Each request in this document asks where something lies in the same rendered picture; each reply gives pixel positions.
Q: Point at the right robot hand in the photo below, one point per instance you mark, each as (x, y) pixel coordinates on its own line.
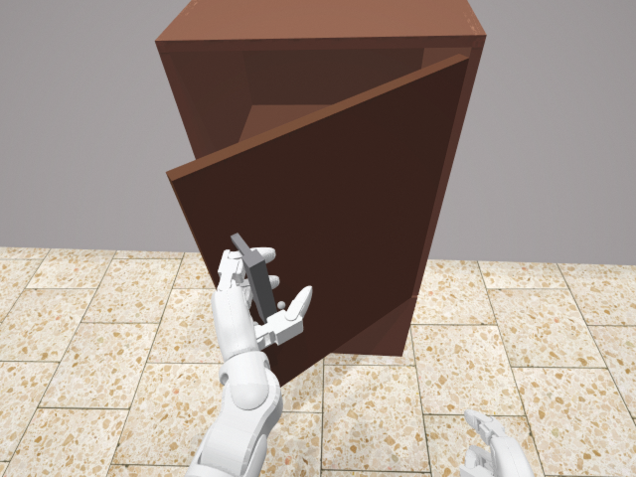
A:
(507, 458)

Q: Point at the handle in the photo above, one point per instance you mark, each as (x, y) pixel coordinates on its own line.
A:
(257, 275)

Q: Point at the left robot hand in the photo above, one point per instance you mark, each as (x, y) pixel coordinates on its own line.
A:
(231, 303)

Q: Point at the cupboard door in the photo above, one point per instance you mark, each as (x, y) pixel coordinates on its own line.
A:
(344, 195)

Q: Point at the left robot forearm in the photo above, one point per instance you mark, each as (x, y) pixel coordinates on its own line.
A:
(235, 445)

